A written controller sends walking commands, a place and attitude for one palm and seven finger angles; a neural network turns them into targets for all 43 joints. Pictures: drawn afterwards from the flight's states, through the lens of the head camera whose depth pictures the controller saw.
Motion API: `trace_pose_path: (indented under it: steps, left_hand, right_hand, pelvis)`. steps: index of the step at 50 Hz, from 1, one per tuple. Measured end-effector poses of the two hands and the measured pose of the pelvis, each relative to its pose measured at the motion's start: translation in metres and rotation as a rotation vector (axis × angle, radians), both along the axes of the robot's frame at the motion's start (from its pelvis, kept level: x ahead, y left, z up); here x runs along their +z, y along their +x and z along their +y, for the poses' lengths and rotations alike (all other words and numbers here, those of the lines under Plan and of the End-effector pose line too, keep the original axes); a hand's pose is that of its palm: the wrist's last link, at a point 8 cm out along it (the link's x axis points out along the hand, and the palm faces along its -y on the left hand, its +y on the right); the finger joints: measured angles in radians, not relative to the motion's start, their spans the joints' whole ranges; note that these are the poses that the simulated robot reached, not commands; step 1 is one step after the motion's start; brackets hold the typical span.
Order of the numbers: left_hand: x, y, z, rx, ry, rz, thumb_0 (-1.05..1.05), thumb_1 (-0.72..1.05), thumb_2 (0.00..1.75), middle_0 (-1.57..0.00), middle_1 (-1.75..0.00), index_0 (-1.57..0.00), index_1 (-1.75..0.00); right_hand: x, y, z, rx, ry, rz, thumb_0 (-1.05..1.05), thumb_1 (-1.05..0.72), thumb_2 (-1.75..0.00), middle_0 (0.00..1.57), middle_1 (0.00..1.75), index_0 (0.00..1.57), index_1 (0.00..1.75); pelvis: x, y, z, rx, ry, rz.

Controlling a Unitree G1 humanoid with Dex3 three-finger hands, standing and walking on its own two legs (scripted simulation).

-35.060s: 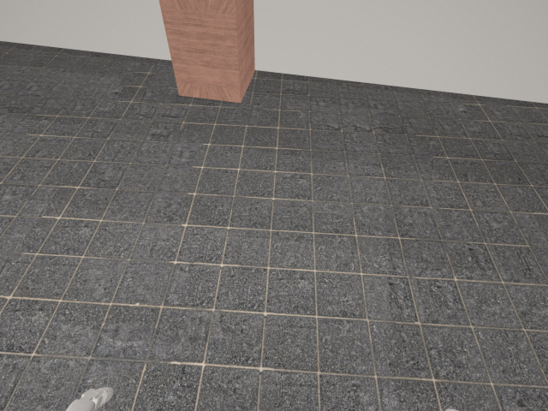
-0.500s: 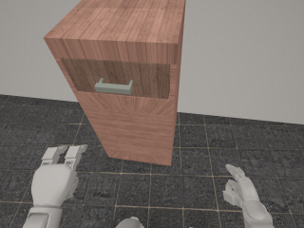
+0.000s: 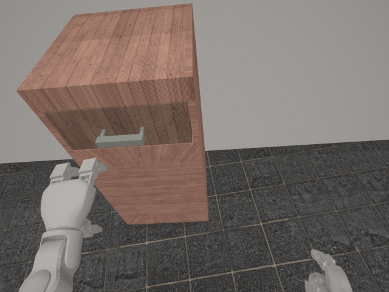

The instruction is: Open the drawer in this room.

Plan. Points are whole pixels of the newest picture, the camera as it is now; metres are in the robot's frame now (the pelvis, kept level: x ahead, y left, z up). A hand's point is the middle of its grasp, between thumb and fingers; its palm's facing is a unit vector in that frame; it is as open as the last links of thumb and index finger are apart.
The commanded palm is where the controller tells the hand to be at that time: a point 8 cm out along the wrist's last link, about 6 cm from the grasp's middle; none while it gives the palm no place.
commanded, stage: raise the hand with hooked fingers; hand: left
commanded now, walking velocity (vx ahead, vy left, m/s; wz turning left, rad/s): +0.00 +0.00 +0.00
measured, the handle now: (121, 135) +0.50 +0.27 -0.01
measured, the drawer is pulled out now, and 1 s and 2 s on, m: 0.00 0.00 0.00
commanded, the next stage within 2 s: move the hooked fingers above the handle in 0.78 s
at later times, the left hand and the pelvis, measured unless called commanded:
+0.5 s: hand (66, 166) +0.32 +0.29 +0.11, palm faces +0.04 -0.09 -1.00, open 13.8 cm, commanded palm +0.28 +0.29 +0.16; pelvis +0.00 +0.04 +0.02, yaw +1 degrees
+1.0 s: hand (79, 174) +0.31 +0.26 +0.10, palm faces +0.03 -0.08 -1.00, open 13.8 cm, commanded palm +0.29 +0.27 +0.15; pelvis +0.00 +0.02 +0.02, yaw +1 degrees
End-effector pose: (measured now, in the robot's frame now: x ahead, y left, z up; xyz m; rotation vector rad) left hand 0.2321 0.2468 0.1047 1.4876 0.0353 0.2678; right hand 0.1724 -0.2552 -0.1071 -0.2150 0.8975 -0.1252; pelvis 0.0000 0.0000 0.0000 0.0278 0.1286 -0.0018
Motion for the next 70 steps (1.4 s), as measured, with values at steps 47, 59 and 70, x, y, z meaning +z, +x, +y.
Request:
trace_pose_path:
  steps: [47,59,70]
  left_hand:
    - [0.048,0.047,0.025,-0.059,-0.017,0.094,0.0,-0.49,0.3,-0.32,-1.2,-0.32,-1.2]
    - [0.04,0.073,0.016,-0.078,0.014,0.127,0.0,-0.49,0.3,-0.32,-1.2,-0.32,-1.2]
    - [0.026,0.103,0.013,-0.111,0.013,0.18,0.0,-0.49,0.3,-0.32,-1.2,-0.32,-1.2]
  right_hand:
    - [0.018,0.004,0.062,0.074,0.071,0.022,0.01,-0.91,-0.9,0.2,0.3,0.2,0.3]
    - [0.023,0.009,0.041,0.055,0.037,-0.017,0.01,-0.91,-0.9,0.2,0.3,0.2,0.3]
    - [0.007,-0.022,0.016,-0.019,-0.003,0.082,0.01,-0.91,-0.9,0.2,0.3,0.2,0.3]
  pelvis:
    - [0.021,-0.001,0.027,0.019,-0.021,-0.079]
    - [0.018,-0.003,0.009,0.023,-0.015,-0.065]
    - [0.014,0.002,0.007,0.019,-0.016,-0.015]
